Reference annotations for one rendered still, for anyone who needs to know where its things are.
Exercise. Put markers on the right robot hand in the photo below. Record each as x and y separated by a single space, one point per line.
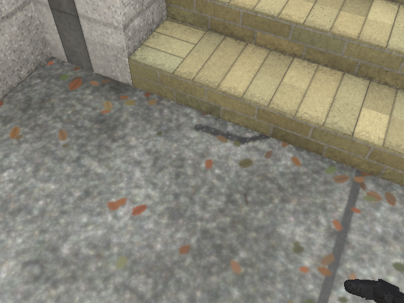
380 291

